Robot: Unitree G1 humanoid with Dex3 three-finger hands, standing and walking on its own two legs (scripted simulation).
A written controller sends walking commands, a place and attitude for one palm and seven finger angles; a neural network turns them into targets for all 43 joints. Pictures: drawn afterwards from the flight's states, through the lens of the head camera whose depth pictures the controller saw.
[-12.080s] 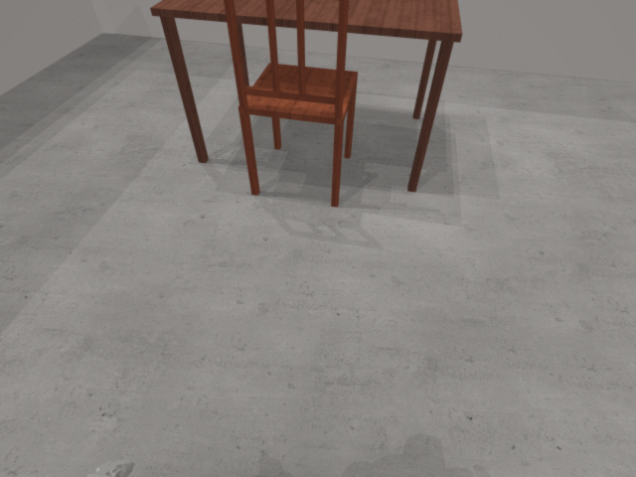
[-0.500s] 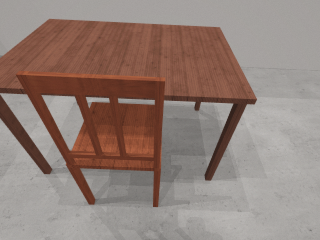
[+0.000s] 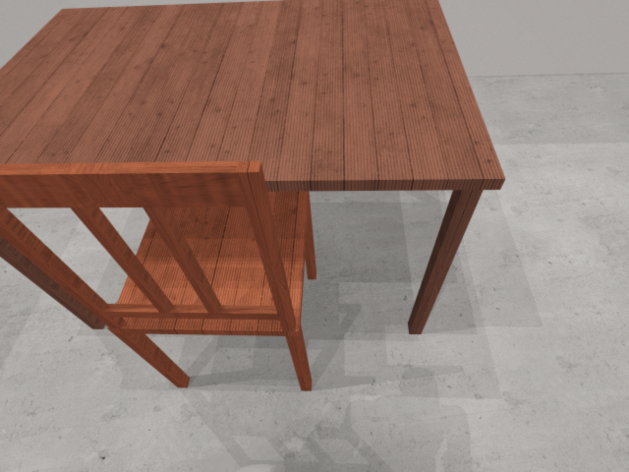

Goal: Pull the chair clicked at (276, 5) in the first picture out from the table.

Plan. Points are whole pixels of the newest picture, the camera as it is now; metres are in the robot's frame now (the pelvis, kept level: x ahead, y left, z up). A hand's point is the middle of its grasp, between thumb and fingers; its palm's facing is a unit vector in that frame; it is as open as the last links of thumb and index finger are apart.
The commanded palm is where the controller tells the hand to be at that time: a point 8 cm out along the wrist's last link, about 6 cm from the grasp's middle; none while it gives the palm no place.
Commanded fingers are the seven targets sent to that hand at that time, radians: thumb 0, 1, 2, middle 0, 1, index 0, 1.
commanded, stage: come to a stop and stand still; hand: left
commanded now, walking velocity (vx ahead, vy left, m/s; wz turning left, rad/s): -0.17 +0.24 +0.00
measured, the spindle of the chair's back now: (131, 265) +0.42 +0.35 -0.06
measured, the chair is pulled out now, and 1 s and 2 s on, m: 0.00 0.00 0.00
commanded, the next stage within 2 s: look again from close up in 0.82 s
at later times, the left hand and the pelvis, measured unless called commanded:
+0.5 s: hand out of the picture +0.02 +0.27 -0.19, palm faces +0.06 -0.96 -0.26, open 7.4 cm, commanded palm none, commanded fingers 0.00 0.90 0.90 -0.20 -0.30 -0.20 -0.30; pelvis -0.02 +0.06 -0.01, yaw +0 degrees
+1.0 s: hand out of the picture -0.02 +0.24 -0.18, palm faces -0.04 -0.98 -0.18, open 7.3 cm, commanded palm none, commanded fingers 0.00 0.90 0.90 -0.20 -0.30 -0.20 -0.30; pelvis -0.03 +0.07 +0.00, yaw -1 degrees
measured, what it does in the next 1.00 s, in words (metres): steps on the spot: left foot, then right foot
